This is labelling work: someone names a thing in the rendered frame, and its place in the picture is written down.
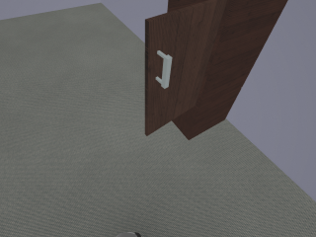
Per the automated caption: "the cupboard door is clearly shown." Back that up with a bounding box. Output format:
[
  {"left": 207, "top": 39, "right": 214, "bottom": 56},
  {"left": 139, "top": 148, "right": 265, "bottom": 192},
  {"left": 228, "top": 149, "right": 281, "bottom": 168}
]
[{"left": 144, "top": 0, "right": 227, "bottom": 136}]

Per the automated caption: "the handle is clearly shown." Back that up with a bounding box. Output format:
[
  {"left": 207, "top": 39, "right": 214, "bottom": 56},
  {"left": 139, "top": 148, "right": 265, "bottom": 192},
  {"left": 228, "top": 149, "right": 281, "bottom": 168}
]
[{"left": 155, "top": 50, "right": 173, "bottom": 89}]

